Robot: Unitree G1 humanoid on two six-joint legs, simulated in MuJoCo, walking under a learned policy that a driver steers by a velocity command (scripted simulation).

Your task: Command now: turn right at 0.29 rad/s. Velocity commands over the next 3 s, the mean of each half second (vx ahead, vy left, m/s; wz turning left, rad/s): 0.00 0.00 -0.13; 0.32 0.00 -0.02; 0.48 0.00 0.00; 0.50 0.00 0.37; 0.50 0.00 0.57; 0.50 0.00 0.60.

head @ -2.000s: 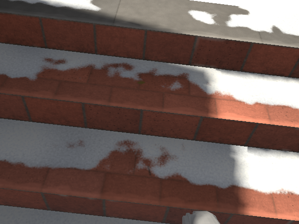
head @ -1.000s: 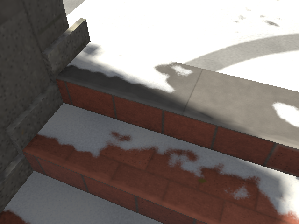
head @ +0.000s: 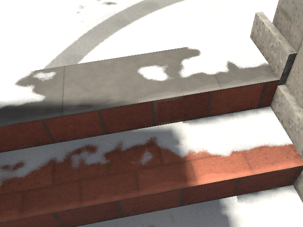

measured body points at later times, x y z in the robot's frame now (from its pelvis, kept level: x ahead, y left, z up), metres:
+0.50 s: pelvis +0.01 +0.02 +0.02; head +0.01 +0.03 +0.47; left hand +0.08 +0.24 -0.12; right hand +0.09 -0.21 -0.10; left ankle +0.00 +0.12 -0.72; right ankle +0.01 -0.08 -0.72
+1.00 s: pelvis +0.14 -0.03 +0.02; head +0.15 -0.05 +0.47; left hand +0.06 +0.19 -0.12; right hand +0.32 -0.24 -0.08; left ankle +0.14 +0.09 -0.39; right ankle +0.07 -0.10 -0.72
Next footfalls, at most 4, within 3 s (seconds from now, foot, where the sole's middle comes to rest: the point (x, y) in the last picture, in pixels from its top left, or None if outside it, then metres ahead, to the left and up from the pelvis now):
0.30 left None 0.04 0.12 -0.76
0.82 right None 0.11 -0.11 -0.76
1.18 left None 0.38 0.03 -0.60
1.64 right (209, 148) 0.69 -0.16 -0.45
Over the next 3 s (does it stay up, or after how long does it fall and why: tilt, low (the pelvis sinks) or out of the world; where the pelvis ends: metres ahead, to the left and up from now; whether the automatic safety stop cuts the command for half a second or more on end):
stays up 1.26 0.18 0.48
